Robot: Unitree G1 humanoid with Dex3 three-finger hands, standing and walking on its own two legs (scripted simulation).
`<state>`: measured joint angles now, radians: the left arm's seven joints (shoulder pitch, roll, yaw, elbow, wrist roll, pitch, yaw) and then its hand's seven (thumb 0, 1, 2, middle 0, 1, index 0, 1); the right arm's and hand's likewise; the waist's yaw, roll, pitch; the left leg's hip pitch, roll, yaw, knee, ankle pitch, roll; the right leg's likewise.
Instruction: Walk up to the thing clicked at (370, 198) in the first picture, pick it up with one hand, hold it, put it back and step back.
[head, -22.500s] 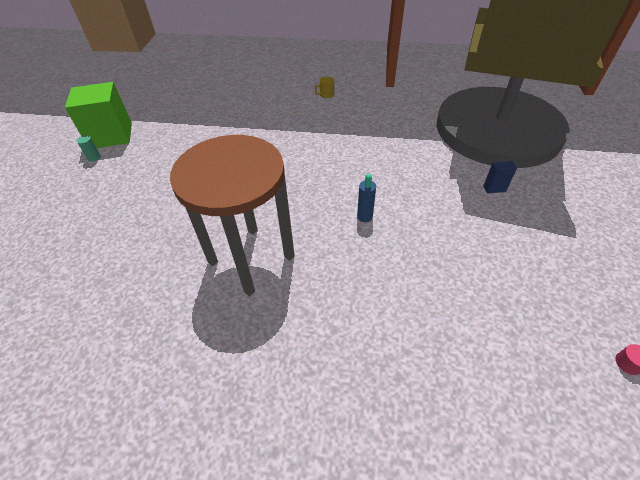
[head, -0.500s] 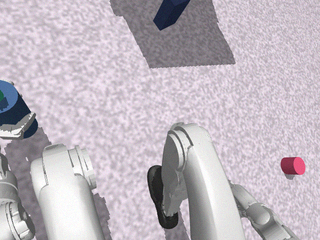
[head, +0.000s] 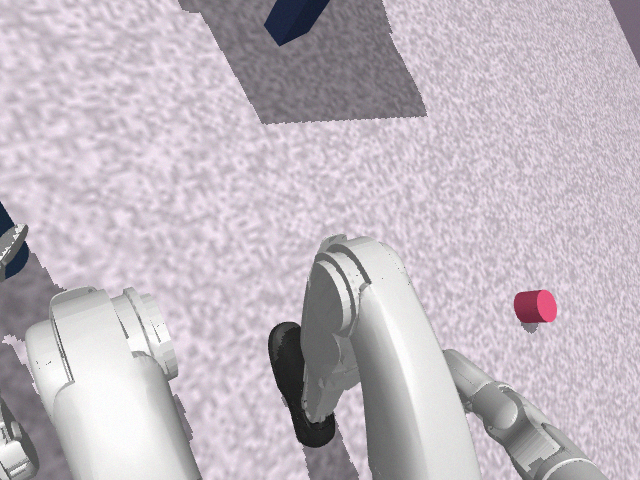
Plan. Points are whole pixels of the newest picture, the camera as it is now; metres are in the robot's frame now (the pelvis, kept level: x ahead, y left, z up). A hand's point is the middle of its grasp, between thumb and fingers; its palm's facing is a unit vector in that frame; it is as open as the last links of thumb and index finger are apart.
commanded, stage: lower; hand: left
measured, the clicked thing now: out of the picture +0.41 +0.29 -0.16
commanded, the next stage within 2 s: loosen in 0.24 s
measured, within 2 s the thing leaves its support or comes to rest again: rests again in 0.94 s
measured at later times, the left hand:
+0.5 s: hand out of the picture +0.42 +0.28 -0.17, palm faces +0.33 -0.94 +0.02, open 9.6 cm
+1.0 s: hand out of the picture +0.42 +0.28 -0.16, palm faces +0.32 -0.95 +0.03, open 14.8 cm
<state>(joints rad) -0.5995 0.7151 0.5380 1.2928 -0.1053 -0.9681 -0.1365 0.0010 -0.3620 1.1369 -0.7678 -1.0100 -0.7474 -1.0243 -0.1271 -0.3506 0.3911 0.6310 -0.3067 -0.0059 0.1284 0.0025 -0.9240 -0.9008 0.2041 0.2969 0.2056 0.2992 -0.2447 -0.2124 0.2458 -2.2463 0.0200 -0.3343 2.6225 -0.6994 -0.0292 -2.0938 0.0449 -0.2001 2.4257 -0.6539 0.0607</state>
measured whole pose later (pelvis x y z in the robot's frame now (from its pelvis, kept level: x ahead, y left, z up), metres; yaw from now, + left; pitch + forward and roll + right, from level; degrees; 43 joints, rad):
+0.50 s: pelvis +0.00 +0.01 +0.00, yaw -2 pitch +14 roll -17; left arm -0.61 0.76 0.52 1.34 -0.10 -1.03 -0.07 0.00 -0.32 1.06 -0.78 -0.97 -0.75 -0.98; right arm -0.16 -0.36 0.45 0.60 -0.33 0.00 0.14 0.00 -0.92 -0.90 0.21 0.30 0.21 0.30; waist -0.24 -0.25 0.28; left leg -2.23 0.02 -0.37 2.65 -0.70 -0.02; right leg -2.06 0.06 -0.23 2.41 -0.64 0.07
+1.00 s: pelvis -0.01 +0.01 +0.00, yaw -2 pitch +13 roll -17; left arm -0.62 0.77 0.50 1.36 -0.13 -1.06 -0.10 -0.01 -0.41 0.25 -0.42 -0.32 -0.41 -0.32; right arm -0.16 -0.36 0.46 0.59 -0.33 0.00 0.13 0.00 -0.91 -0.89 0.21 0.30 0.21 0.30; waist -0.24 -0.25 0.27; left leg -2.23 0.03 -0.38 2.65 -0.70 -0.01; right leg -2.07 0.07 -0.23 2.41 -0.63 0.07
